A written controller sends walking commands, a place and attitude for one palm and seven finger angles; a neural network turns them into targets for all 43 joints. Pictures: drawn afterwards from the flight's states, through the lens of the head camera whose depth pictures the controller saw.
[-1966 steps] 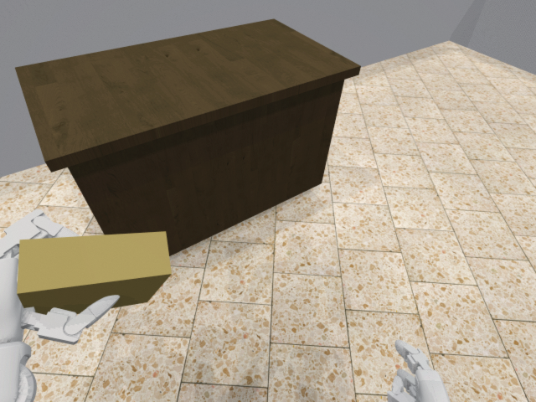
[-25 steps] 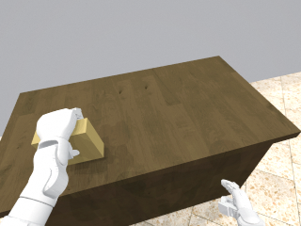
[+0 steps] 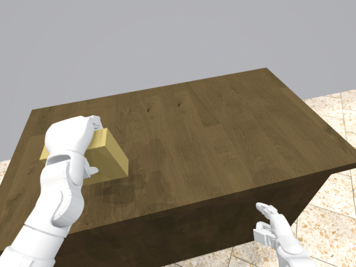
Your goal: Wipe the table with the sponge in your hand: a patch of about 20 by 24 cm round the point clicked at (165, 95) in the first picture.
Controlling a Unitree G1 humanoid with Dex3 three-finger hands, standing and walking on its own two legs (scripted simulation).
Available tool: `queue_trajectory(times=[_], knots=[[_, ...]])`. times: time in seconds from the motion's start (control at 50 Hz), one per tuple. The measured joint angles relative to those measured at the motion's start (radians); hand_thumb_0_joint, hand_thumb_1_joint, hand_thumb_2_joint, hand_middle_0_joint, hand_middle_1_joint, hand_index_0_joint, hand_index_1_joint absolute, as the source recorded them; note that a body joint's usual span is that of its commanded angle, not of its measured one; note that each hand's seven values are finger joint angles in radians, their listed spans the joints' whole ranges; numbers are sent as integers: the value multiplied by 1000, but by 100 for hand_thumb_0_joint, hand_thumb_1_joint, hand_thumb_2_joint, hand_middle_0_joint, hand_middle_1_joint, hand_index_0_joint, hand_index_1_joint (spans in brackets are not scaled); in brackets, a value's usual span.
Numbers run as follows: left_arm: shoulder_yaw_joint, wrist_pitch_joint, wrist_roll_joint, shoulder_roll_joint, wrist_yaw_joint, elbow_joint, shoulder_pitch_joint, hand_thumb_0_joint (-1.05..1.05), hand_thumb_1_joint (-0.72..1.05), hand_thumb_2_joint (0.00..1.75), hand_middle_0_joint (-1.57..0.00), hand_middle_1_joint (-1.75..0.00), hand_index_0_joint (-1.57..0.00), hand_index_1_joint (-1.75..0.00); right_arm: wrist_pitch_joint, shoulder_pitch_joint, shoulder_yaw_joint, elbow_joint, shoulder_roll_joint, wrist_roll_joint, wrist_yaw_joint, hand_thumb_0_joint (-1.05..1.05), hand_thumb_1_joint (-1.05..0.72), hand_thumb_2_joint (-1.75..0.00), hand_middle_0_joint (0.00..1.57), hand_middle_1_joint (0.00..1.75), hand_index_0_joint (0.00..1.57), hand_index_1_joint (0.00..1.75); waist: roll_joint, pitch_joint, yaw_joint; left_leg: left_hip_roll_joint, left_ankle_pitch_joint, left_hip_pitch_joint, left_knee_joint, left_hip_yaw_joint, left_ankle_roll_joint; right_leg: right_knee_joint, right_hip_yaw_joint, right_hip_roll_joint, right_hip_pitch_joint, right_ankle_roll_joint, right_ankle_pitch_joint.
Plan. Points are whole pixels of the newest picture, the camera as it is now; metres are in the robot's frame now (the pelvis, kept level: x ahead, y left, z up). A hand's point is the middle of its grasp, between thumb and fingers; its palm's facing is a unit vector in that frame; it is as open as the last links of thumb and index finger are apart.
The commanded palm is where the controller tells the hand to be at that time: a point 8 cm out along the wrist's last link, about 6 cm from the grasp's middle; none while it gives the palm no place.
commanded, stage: lift the sponge slowly off the table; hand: left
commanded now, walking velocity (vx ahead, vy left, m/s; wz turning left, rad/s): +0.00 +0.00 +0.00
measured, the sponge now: (94, 164) +0.29 +0.26 +0.08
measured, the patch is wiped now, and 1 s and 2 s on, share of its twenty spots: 1.00 1.00 1.00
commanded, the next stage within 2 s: bring the sponge back beside the body in 0.18 s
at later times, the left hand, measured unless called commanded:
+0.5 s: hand (81, 158) +0.27 +0.26 +0.13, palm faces +0.09 -0.13 -0.99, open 9.0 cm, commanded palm +0.23 +0.26 +0.20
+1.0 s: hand (69, 180) +0.22 +0.26 +0.13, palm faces +0.09 -0.12 -0.99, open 9.0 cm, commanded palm +0.19 +0.26 +0.19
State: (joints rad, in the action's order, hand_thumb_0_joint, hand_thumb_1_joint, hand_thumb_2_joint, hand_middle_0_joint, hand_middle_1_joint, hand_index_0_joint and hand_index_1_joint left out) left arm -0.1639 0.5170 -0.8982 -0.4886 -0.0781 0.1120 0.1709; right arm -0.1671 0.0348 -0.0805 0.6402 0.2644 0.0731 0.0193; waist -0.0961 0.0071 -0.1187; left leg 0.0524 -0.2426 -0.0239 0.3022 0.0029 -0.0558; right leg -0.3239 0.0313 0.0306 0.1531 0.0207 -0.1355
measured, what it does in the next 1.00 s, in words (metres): stands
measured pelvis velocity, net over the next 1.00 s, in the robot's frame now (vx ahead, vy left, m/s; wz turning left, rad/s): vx -0.01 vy -0.01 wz -0.01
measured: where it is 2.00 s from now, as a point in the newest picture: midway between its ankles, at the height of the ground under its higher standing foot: outside the picture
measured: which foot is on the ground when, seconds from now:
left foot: down 0.00-1.00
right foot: down 0.00-1.00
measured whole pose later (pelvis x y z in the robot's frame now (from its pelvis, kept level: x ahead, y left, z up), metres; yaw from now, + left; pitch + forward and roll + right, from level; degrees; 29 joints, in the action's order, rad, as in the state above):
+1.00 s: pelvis -0.01 -0.01 +0.00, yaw -1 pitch -4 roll +0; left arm -0.06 0.44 -0.86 -0.54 -0.08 0.31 -0.11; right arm -0.16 0.01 -0.07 0.62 0.27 0.06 0.01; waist -0.10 -0.01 -0.13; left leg 0.04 -0.25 -0.03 0.35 0.01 -0.04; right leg -0.36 0.04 0.05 0.16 0.03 -0.14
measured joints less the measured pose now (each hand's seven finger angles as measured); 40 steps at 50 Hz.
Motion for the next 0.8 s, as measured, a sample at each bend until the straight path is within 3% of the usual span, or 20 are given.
queue_trajectory(times=[0.22, 0.4, 0.6, 0.8], knots=[[4, 34, 4, -21, -37, 19, 14, -2, -45, 108, -81, -143, -86, -143, -10, -3, -9, -5, 2, 2, -3, 1, -90, -90, 20, 30, 20, 30, 8, -9, -6, 0, 1, -7, 4, -2, 0, -2, -2, 0, 6, 1, 2], [25, -2, 7, -31, -42, 50, -39, -2, -45, 108, -81, -143, -86, -143, -5, -18, -4, -11, 6, -2, -8, 1, -90, -90, 20, 30, 20, 30, 6, -10, 1, 0, -1, -5, 7, 3, 0, -9, 4, 1, 7, 1, -1], [49, -25, 24, -30, -14, 131, -147, -2, -45, 108, -81, -143, -86, -143, -6, -26, 3, -11, 6, -7, -13, 1, -90, -90, 20, 30, 20, 30, 0, -9, -11, -3, -7, -2, 19, 5, 3, -22, 5, 4, 5, 3, -6], [67, -22, 30, -40, -16, 133, -179, -2, -45, 108, -81, -143, -86, -143, 3, -14, 2, -15, 5, -8, 0, 1, -90, -90, 20, 30, 20, 30, 3, -19, -17, -7, -5, -4, 31, -2, 9, -24, -2, 8, 1, 9, 0]])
